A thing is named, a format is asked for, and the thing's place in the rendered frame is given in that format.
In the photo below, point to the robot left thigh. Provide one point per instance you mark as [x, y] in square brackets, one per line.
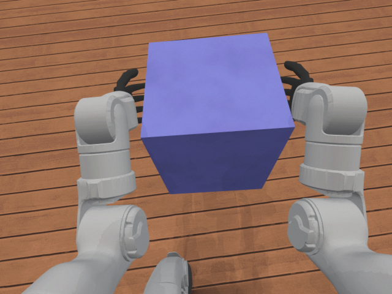
[169, 277]

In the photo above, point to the right robot upper arm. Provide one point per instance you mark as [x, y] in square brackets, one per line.
[333, 233]

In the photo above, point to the robot left shin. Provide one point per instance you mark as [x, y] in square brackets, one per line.
[175, 254]

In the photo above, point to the carton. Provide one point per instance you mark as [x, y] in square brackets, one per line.
[215, 114]

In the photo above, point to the robot left hand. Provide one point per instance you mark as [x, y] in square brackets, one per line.
[123, 81]

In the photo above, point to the left robot forearm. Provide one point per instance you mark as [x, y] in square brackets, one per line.
[102, 126]

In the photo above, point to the left robot upper arm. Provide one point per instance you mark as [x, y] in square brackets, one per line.
[109, 239]

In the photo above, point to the robot right hand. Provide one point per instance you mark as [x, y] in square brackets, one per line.
[301, 72]

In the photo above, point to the right robot forearm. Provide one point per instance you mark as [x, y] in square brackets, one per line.
[334, 117]

